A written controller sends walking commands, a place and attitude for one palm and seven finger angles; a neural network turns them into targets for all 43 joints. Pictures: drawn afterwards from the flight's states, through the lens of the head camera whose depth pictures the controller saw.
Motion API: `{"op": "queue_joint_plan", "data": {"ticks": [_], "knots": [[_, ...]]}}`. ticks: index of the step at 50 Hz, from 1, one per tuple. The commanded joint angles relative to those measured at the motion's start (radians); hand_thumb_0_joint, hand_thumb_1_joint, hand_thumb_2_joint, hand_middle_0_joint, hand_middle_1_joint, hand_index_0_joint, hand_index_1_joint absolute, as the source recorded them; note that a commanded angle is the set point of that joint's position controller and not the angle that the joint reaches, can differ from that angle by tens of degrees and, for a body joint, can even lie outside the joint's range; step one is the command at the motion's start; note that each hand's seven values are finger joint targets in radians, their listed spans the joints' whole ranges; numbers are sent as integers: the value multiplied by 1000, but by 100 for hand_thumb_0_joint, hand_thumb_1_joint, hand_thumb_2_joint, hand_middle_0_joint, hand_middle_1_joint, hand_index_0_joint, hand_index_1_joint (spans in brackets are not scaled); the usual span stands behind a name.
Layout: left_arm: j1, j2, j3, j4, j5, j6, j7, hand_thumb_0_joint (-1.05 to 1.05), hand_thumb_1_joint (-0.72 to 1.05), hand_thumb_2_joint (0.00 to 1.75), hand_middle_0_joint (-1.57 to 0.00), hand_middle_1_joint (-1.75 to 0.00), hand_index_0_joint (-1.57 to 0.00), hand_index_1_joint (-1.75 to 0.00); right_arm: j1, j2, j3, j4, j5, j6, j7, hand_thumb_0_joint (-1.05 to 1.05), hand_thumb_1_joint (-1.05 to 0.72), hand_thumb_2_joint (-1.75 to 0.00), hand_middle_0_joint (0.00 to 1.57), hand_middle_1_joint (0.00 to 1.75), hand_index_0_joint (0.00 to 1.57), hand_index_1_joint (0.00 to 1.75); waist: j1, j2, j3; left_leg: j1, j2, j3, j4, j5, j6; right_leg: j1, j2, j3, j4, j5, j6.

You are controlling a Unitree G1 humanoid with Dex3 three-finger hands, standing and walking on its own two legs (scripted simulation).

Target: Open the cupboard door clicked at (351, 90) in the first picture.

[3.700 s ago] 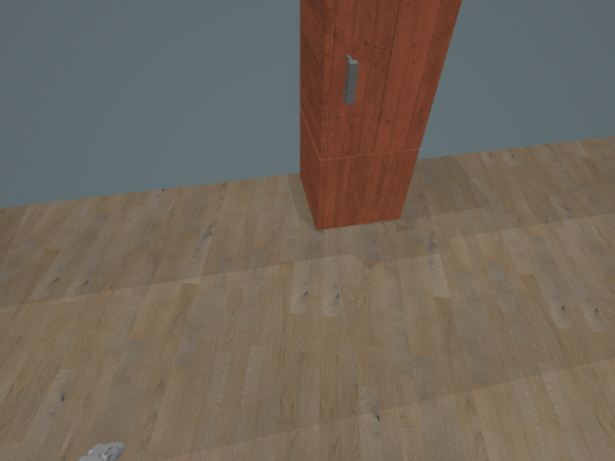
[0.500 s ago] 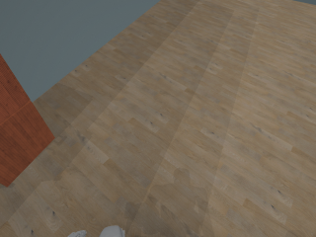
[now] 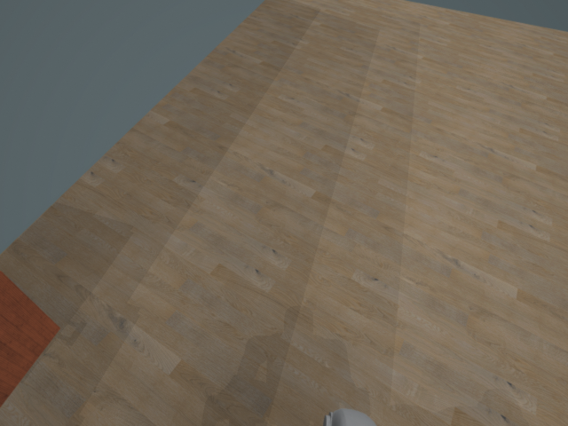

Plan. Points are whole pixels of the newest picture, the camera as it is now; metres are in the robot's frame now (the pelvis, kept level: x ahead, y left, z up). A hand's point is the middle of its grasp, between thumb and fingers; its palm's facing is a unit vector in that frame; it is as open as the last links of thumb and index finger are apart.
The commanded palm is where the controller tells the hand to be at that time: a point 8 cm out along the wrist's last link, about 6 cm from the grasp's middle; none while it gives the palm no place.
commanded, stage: walk to a spot facing it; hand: left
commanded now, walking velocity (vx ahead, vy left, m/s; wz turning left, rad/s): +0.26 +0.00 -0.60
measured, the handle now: out of the picture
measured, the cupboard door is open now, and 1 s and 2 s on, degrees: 0 0 0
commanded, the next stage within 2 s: turn to face it in 0.16 s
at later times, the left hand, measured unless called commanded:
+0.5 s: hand (245, 324) +0.32 +0.09 -0.16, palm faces -0.15 -0.97 -0.21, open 7.4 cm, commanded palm none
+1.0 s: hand (174, 361) +0.25 +0.20 -0.18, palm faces +0.21 -0.95 -0.24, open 7.4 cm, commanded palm none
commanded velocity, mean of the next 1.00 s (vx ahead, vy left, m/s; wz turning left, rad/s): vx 0.04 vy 0.00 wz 0.32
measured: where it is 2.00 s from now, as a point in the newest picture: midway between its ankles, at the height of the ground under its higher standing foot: outside the picture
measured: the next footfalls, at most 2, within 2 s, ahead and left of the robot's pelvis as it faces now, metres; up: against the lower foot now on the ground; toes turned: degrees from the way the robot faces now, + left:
right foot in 0.30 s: +0.26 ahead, -0.16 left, +0.00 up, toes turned -18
left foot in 0.76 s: +0.27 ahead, +0.07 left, +0.00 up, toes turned +12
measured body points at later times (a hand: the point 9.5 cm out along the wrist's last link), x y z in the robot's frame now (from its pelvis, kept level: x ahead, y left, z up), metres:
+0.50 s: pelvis +0.18 -0.06 -0.01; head +0.19 -0.08 +0.44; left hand +0.33 +0.14 -0.15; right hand +0.14 -0.28 -0.18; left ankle +0.17 +0.08 -0.66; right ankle +0.22 -0.14 -0.74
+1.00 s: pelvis +0.22 -0.02 +0.00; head +0.26 +0.01 +0.44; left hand +0.24 +0.25 -0.16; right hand +0.29 -0.26 -0.14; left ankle +0.23 +0.06 -0.74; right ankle +0.21 -0.19 -0.66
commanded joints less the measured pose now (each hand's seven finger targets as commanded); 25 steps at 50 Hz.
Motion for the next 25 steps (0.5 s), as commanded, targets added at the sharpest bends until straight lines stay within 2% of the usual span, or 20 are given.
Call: {"op": "queue_joint_plan", "data": {"ticks": [1, 3, 6, 8, 9, 10, 11, 12, 13, 14, 15, 16, 17, 18, 19, 21, 22, 25], "knots": [[-61, -5, 6, -99, 5, -1, -19, 0, 90, 90, -20, -30, -20, -30, 111, -110, -15, 5, -3, -8, -2, 0, -90, -90, 20, 30, 20, 30, -20, 177, 51, 68, 245, -94, -249, 265, 55, -162, -48, 0, -71, 97, 20], [-116, -8, 0, -118, 3, 1, -24, 0, 90, 90, -20, -30, -20, -30, 126, -123, -19, 12, -3, -4, -1, 0, -90, -90, 20, 30, 20, 30, -30, 204, 75, 102, 245, -50, -247, 295, 62, -168, -54, -32, -201, 115, 25], [-210, -14, -6, -150, 0, -4, -27, 0, 90, 90, -20, -30, -20, -30, 159, -137, -24, 25, -8, 6, 2, 0, -90, -90, 20, 30, 20, 30, -61, 200, 109, 124, 249, -5, -219, 366, 63, -114, -32, -79, -401, 103, 14], [-221, -12, -8, -155, -3, -11, -26, 0, 90, 90, -20, -30, -20, -30, 165, -153, -30, 28, -10, 13, 3, 0, -90, -90, 20, 30, 20, 30, -63, 208, 97, 172, 258, 26, -168, 464, 61, -68, 0, -108, -491, 88, -6], [-212, -3, -6, -154, -3, -15, -24, 0, 90, 90, -20, -30, -20, -30, 164, -163, -35, 28, -10, 15, 3, 0, -90, -90, 20, 30, 20, 30, -57, 217, 83, 181, 267, 37, -117, 554, 57, -27, 15, -114, -521, 68, -20], [-178, 13, -2, -147, -2, -19, -22, 0, 90, 90, -20, -30, -20, -30, 161, -175, -39, 25, -9, 18, 4, 0, -90, -90, 20, 30, 20, 30, -38, 206, 55, 193, 275, 49, -45, 672, 51, 35, 43, -133, -539, 40, -36], [-120, 26, 3, -132, -1, -23, -21, 0, 90, 90, -20, -30, -20, -30, 141, -193, -42, 14, -7, 21, 4, 0, -90, -90, 20, 30, 20, 30, -7, 206, 17, 190, 271, 71, 42, 773, 43, 119, 72, -151, -561, 40, -52], [-14, 53, 11, -102, 2, -31, -17, 0, 90, 90, -20, -30, -20, -30, 111, -213, -46, 2, -3, 24, 4, 0, -90, -90, 20, 30, 20, 30, 51, 191, -43, 162, 258, 84, 204, 810, 20, 270, 95, -165, -612, 64, -65], [111, 111, 25, -65, 5, -48, -10, 0, 90, 90, -20, -30, -20, -30, 113, -202, -39, -9, 4, 27, 12, 0, -90, -90, 20, 30, 20, 30, 111, 94, -134, 23, 212, 81, 430, 678, -19, 524, 80, -135, -697, 186, -75], [187, 220, 45, -47, 6, -65, 6, 0, 90, 90, -20, -30, -20, -30, 173, -118, -19, -19, 19, 28, 20, 0, -90, -90, 20, 30, 20, 30, 121, -171, -268, -297, 64, 37, 719, -97, -65, 818, -211, 249, -714, 472, -170], [208, 272, 47, -41, -21, -61, 23, 0, 90, 90, -20, -30, -20, -30, 165, -84, -10, -37, 26, 36, 9, 0, -90, -90, 20, 30, 20, 30, 97, -231, -359, -390, -20, -123, 950, -366, -70, 832, -368, 488, -787, 742, -250], [141, 249, 40, -58, -28, -55, 35, 0, 90, 90, -20, -30, -20, -30, 138, -92, -12, -33, 26, 51, 0, 0, -90, -90, 20, 30, 20, 30, 76, -74, -289, -369, 16, -233, 981, -304, -53, 709, -377, 382, -840, 681, -276], [48, 203, 21, -75, -23, -60, 39, 0, 90, 90, -20, -30, -20, -30, 149, -68, -6, -13, 19, 54, 4, 0, -90, -90, 20, 30, 20, 30, 40, -94, -215, -372, 35, -254, 960, -216, -54, 587, -336, 318, -871, 589, -233], [-29, 166, 7, -86, -23, -59, 41, 0, 90, 90, -20, -30, -20, -30, 169, -70, -2, 13, 12, 63, 5, 0, -90, -90, 20, 30, 20, 30, 1, -75, -169, -349, 52, -264, 942, -164, -58, 493, -309, 261, -887, 512, -206], [-73, 123, -9, -93, -24, -63, 45, 0, 90, 90, -20, -30, -20, -30, 168, -69, 0, 32, 5, 75, 2, 0, -90, -90, 20, 30, 20, 30, -21, -32, -118, -306, 65, -274, 897, -119, -56, 377, -277, 173, -905, 507, -172], [-136, 84, -26, -94, -17, -69, 50, 0, 90, 90, -20, -30, -20, -30, 214, -37, 9, 61, 1, 96, 1, 0, -90, -90, 20, 30, 20, 30, -72, -4, -64, -249, 58, -279, 789, -78, -58, 250, -238, 41, -928, 493, -140], [-152, 77, -32, -94, -15, -67, 51, 0, 90, 90, -20, -30, -20, -30, 229, -29, 11, 66, 2, 105, 2, 0, -90, -90, 20, 30, 20, 30, -85, -7, -58, -228, 54, -273, 725, -79, -62, 220, -229, -1, -932, 465, -137], [-156, 76, -31, -92, -15, -52, 54, 0, 90, 90, -20, -30, -20, -30, 188, -27, 8, 47, 3, 121, 10, 0, -90, -90, 20, 30, 20, 30, -76, -56, -35, -248, 30, -234, 644, -69, -72, 224, -229, -41, -961, 360, -144]]}}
